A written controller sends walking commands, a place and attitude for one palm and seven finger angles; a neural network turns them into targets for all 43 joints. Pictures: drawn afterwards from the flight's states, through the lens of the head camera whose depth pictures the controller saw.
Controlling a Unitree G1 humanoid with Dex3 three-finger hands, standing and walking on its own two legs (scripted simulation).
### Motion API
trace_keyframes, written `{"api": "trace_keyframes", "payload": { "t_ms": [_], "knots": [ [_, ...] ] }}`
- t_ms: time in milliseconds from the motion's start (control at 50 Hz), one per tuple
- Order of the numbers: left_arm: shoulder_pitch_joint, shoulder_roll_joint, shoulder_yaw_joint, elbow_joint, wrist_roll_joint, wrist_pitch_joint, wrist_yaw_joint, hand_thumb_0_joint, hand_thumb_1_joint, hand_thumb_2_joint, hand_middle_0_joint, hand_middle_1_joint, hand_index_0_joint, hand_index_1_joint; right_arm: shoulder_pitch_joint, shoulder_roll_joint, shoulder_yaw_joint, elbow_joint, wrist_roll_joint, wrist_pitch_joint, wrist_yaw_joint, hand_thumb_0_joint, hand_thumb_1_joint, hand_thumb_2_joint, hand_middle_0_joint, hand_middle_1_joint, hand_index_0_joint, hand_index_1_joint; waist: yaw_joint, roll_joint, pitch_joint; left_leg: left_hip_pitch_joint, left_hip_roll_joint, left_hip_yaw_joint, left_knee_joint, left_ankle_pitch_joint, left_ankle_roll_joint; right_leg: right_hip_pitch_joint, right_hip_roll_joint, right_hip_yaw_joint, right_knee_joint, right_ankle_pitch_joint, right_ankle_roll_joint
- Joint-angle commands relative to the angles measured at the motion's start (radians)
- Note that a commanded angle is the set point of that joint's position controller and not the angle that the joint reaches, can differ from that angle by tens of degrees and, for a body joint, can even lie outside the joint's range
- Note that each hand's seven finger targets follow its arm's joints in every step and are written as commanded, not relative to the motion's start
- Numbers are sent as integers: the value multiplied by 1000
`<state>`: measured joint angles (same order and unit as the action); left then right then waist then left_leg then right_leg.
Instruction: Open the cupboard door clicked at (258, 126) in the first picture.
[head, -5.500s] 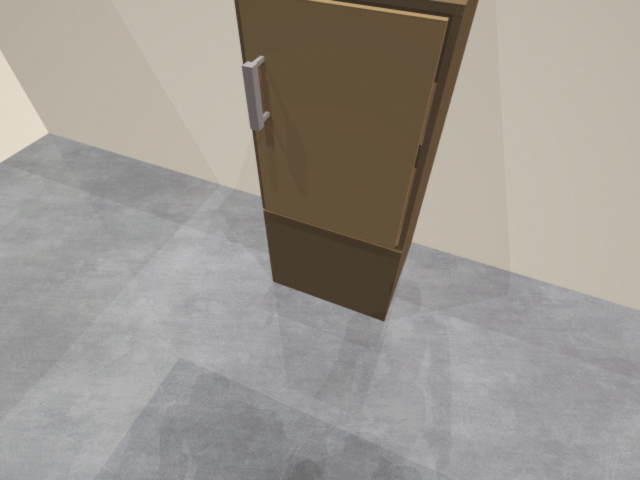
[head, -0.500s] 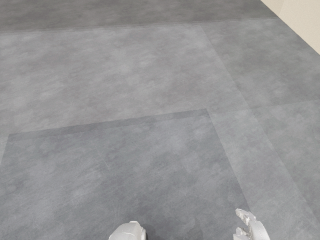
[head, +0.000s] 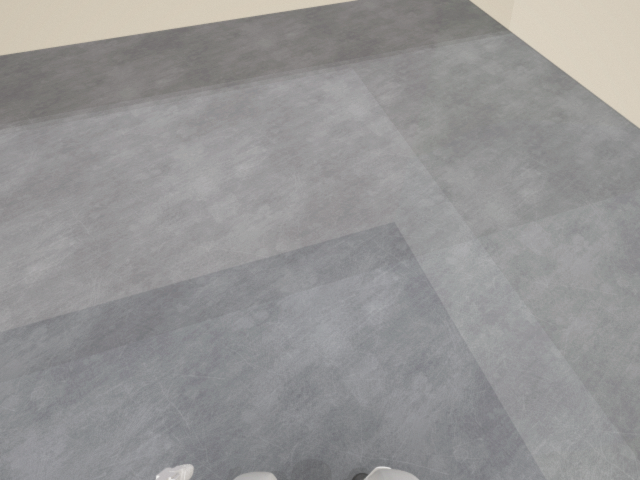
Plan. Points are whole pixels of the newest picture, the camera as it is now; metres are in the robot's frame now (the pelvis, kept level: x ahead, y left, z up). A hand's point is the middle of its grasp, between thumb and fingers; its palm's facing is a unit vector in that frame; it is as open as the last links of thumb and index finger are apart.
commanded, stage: turn to face it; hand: left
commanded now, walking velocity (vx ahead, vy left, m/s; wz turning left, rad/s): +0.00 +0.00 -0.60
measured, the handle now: out of the picture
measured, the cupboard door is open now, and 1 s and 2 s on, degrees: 0 0 0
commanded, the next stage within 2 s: none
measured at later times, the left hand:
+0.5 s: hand (163, 432) +0.20 +0.24 -0.16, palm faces -0.20 -0.96 -0.20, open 7.3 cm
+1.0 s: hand (247, 375) +0.28 +0.13 -0.15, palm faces -0.56 -0.80 -0.23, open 7.3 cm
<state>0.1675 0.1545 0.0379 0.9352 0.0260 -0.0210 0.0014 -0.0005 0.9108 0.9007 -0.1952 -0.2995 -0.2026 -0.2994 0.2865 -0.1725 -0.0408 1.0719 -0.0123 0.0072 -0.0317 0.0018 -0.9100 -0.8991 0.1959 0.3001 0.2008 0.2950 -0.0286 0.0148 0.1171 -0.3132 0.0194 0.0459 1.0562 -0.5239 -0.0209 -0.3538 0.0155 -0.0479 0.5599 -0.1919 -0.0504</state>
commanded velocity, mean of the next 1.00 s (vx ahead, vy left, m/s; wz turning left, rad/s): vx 0.00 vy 0.00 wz -0.60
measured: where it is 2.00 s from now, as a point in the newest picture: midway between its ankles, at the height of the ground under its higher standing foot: outside the picture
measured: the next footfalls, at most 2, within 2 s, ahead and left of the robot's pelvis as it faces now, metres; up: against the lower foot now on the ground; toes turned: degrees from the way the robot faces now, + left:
left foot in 0.30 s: +0.12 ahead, +0.15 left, +0.00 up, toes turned -8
right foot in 0.76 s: +0.05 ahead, -0.10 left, +0.00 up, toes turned -32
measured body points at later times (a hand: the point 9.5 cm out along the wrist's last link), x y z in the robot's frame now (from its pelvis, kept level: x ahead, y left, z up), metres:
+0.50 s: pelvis +0.07 +0.06 +0.02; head +0.12 +0.08 +0.46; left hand +0.21 +0.30 -0.14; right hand +0.11 -0.21 -0.10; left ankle +0.08 +0.15 -0.73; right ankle +0.01 -0.08 -0.64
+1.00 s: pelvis +0.09 +0.02 +0.01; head +0.13 -0.01 +0.45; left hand +0.31 +0.17 -0.13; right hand +0.00 -0.24 -0.13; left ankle +0.17 +0.14 -0.68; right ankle +0.02 -0.08 -0.73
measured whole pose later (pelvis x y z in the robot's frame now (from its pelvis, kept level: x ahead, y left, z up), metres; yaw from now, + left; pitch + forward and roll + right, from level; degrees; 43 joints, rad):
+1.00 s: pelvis +0.09 +0.02 +0.01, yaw -34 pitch +1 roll +0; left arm 0.17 0.21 0.05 0.87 0.03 0.05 -0.01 0.00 0.91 0.90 -0.20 -0.30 -0.21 -0.30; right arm 0.19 -0.25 -0.05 0.90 -0.02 0.05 -0.02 0.00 -0.91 -0.90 0.19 0.30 0.20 0.29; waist -0.02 0.00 0.09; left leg -0.48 0.09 0.04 0.95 -0.41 -0.10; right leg -0.26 0.00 0.04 0.52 -0.29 0.00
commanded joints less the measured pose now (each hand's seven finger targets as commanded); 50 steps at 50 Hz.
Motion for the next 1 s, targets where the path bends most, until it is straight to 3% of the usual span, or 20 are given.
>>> {"api": "trace_keyframes", "payload": {
  "t_ms": [0,80,180,240,260,280,300,320,380,400,520,660,700,720,740,760,780,820,860,980],
  "knots": [
    [45,175,59,-48,-4,8,22,0,900,900,-200,-300,-200,-300,4,-69,-13,-98,-4,3,6,0,-900,-900,200,300,200,300,13,-92,-197,-154,54,-45,97,107,-27,143,-261,263,-259,347,-150],
    [44,182,70,-48,3,15,15,0,900,900,-200,-300,-200,-300,-12,-65,-18,-128,-10,15,10,0,-900,-900,200,300,200,300,15,-129,-188,-152,38,-27,-51,147,-39,108,-220,283,-268,201,-128],
    [59,219,86,-63,6,30,7,0,900,900,-200,-300,-200,-300,-82,-78,-18,-189,3,1,5,0,-900,-900,200,300,200,300,38,-168,-201,-91,3,-24,-304,117,-42,145,-215,377,-208,242,-133],
    [9,216,88,-91,-5,46,3,0,900,900,-200,-300,-200,-300,-12,-107,-20,-184,7,-13,-4,0,-900,-900,200,300,200,300,-10,-157,-200,155,0,-21,-581,282,-34,-4,-155,361,-133,147,-56],
    [14,169,80,-110,-13,51,1,0,900,900,-200,-300,-200,-300,-1,-167,-28,-189,0,-25,-10,0,-900,-900,200,300,200,300,-12,-10,-200,258,124,-144,-715,277,2,-127,-61,302,-34,4,-7],
    [31,123,69,-128,-19,51,-11,0,900,900,-200,-300,-200,-300,-3,-257,-46,-210,-11,-24,-9,0,-900,-900,200,300,200,300,-8,265,-176,277,364,-370,-785,371,100,-242,56,138,186,-289,52],
    [19,154,72,-141,-9,51,-15,0,900,900,-200,-300,-200,-300,-17,-272,-43,-229,-18,-16,-9,0,-900,-900,200,300,200,300,-13,231,-156,195,465,-405,-798,420,190,-234,20,82,383,-411,69],
    [1,173,81,-127,2,60,-17,0,900,900,-200,-300,-200,-300,-46,-250,-39,-230,-24,-21,-13,0,-900,-900,200,300,200,300,-3,191,-142,167,430,-373,-789,512,196,-246,4,98,522,-375,83],
    [47,160,84,-103,-3,74,-33,0,900,900,-200,-300,-200,-300,-144,-201,-18,-266,-17,-23,-18,0,-900,-900,200,300,200,300,53,137,-122,160,327,-120,-726,704,156,-240,-44,67,639,-254,108],
    [34,155,79,-106,-4,77,-36,0,900,900,-200,-300,-200,-300,-118,-196,-18,-258,-19,-24,-18,0,-900,-900,200,300,200,300,39,133,-129,192,307,-85,-712,770,149,-237,-44,60,623,-235,115],
    [-52,136,67,-146,-5,84,-42,0,900,900,-200,-300,-200,-300,-20,-217,-37,-215,-17,-20,-12,0,-900,-900,200,300,200,300,-6,156,-146,299,328,3,-677,860,151,-211,-63,4,443,-220,116],
    [-52,148,58,-155,-3,68,-42,0,900,900,-200,-300,-200,-300,-33,-259,-59,-199,-17,-8,2,0,-900,-900,200,300,200,300,3,212,-161,262,340,87,-561,854,107,-1,-20,-70,95,-161,66],
    [85,199,69,-118,1,53,-34,0,900,900,-200,-300,-200,-300,-65,-259,-61,-213,-5,-7,11,0,-900,-900,200,300,200,300,83,112,-213,142,290,150,-359,753,34,242,-42,-41,-126,79,31],
    [162,306,87,-97,9,41,-20,0,900,900,-200,-300,-200,-300,-78,-191,-47,-245,5,-5,17,0,-900,-900,200,300,200,300,118,-162,-254,-115,176,200,-138,339,-29,460,-264,234,-171,380,-54],
    [198,363,91,-76,-5,38,-10,0,900,900,-200,-300,-200,-300,-124,-160,-30,-285,5,5,13,0,-900,-900,200,300,200,300,128,-261,-229,-292,63,113,63,-148,-61,448,-421,405,-157,748,-167],
    [186,359,97,-84,-9,41,5,0,900,900,-200,-300,-200,-300,-154,-165,-23,-293,4,15,-2,0,-900,-900,200,300,200,300,126,-226,-216,-354,84,-17,149,-127,-55,416,-417,413,-160,707,-202],
    [124,333,96,-99,-9,47,15,0,900,900,-200,-300,-200,-300,-170,-169,-27,-290,5,16,-4,0,-900,-900,200,300,200,300,106,-268,-185,-381,101,-50,179,-71,-57,376,-379,414,-173,587,-192],
    [11,273,75,-134,-7,47,15,0,900,900,-200,-300,-200,-300,-133,-180,-27,-257,-1,17,4,0,-900,-900,200,300,200,300,46,-189,-172,-309,114,-52,138,56,-71,277,-297,283,-170,469,-153],
    [-29,270,70,-148,-4,42,8,0,900,900,-200,-300,-200,-300,-86,-166,-26,-240,-4,25,12,0,-900,-900,200,300,200,300,14,-170,-173,-230,89,-24,68,116,-77,191,-250,227,-189,377,-125],
    [-21,288,85,-141,7,50,-1,0,900,900,-200,-300,-200,-300,-84,-147,-23,-264,3,9,13,0,-900,-900,200,300,200,300,28,-184,-156,-105,34,7,-279,112,-66,135,-234,325,-156,273,-127]
  ]
}}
